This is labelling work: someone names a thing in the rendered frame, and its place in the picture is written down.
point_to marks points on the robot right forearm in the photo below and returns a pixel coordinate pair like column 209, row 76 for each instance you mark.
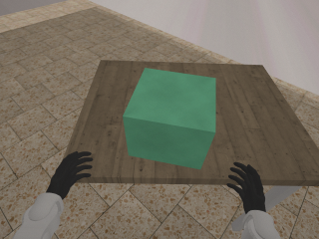
column 258, row 224

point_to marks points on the robot right hand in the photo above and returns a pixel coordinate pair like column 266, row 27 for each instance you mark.
column 251, row 193

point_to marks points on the robot left forearm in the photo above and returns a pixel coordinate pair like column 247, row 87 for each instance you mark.
column 42, row 219

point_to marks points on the carton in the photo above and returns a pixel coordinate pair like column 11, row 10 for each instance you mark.
column 171, row 118

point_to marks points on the robot left hand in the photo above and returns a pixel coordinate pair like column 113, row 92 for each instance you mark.
column 66, row 173

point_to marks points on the table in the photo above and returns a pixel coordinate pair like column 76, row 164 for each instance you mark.
column 254, row 125

